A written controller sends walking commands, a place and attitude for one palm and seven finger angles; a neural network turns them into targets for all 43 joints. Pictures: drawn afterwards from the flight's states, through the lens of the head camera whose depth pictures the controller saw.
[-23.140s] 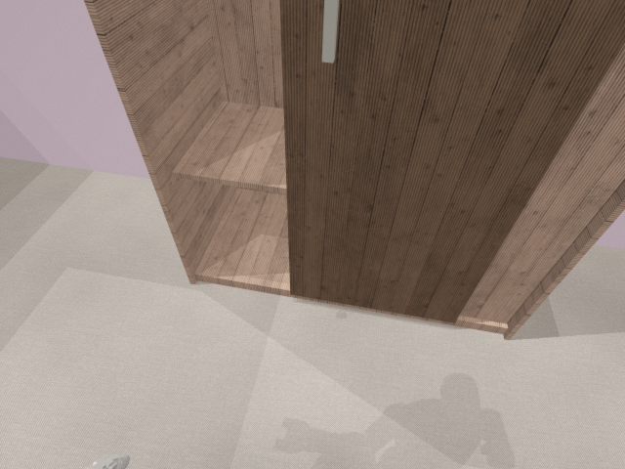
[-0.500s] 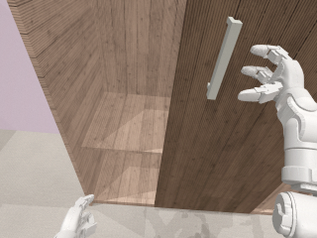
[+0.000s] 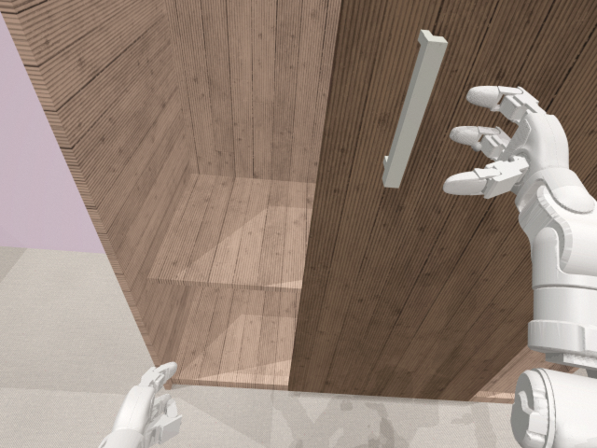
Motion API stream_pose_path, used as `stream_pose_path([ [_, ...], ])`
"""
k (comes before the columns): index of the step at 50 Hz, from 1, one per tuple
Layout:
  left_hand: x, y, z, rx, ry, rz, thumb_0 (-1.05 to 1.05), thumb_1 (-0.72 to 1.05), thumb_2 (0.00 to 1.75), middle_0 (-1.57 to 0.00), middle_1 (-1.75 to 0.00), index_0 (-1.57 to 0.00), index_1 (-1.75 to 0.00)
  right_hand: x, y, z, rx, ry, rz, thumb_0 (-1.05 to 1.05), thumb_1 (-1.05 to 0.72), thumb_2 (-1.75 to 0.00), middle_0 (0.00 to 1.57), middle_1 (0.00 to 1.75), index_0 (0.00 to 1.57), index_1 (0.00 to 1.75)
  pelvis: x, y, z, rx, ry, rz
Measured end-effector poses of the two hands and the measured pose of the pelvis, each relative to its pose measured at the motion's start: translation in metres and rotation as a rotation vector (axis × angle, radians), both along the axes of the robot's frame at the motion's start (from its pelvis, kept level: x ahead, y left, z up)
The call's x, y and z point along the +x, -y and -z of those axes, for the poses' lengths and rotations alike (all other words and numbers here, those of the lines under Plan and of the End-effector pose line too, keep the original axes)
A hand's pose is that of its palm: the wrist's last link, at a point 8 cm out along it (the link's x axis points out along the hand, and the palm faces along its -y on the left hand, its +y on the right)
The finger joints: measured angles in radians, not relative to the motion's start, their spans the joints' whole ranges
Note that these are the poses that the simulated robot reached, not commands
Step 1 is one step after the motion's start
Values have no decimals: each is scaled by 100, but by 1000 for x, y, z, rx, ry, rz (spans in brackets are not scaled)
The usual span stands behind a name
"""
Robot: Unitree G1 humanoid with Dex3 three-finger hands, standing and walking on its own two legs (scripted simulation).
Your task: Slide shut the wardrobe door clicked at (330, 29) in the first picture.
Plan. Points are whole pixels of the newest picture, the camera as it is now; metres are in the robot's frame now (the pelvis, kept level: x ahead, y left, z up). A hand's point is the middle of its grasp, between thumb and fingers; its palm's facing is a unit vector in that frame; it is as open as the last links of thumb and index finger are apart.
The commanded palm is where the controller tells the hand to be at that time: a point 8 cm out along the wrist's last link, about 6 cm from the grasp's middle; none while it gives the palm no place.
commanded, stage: feel for the door with the fingertips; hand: right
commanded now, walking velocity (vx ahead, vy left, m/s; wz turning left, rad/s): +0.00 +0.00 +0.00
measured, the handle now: (406, 114) +0.47 -0.10 +0.27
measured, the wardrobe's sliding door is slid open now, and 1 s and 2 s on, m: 0.38 0.38 0.38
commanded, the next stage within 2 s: slide the fingers in behind the handle in 1.00 s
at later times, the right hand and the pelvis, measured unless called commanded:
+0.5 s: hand (439, 142) +0.38 -0.12 +0.28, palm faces -0.01 +1.00 -0.01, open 14.0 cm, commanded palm +0.36 -0.18 +0.26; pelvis -0.01 +0.01 +0.00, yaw +0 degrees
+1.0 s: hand (430, 127) +0.41 -0.11 +0.28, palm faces +0.00 +1.00 -0.01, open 14.0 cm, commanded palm +0.40 -0.17 +0.26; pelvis -0.01 +0.02 +0.00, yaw +0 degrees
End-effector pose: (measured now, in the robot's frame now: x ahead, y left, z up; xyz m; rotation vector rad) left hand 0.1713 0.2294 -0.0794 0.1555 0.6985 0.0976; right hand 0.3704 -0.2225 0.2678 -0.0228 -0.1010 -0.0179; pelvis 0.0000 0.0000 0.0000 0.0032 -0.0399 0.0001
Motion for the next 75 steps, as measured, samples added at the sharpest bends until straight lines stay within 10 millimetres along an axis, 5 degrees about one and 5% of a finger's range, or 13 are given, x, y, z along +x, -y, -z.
stream_pose_path([
  [25, 4, 5, 0, -28, -3, 26, 1, 91, 90, -20, -30, -20, -30, -11, -50, -8, 15, 5, -28, -1, 50, -30, 30, 120, 30, 120, -6, -6, 0, -5, 19, -4],
  [56, -58, -34, 22, -2, -118, -87, 1, 91, 90, -20, -30, -20, -30, 25, -54, -6, 6, -21, -12, -1, 50, -30, 31, 121, 30, 120, -9, -17, -1, -7, -4, -16],
  [64, -45, -29, 17, -11, -90, -71, 1, 91, 90, -20, -29, -20, -30, 15, -49, -7, 8, 23, -17, -1, 50, -30, 31, 121, 30, 120, -4, -15, -1, -7, -2, -20],
  [75, 3, -8, -1, -15, 9, 8, 1, 91, 90, -20, -29, -20, -30, -5, -52, -5, 7, 11, -28, -1, 50, -30, 30, 120, 30, 120, -3, -10, 0, -5, 15, -2],
])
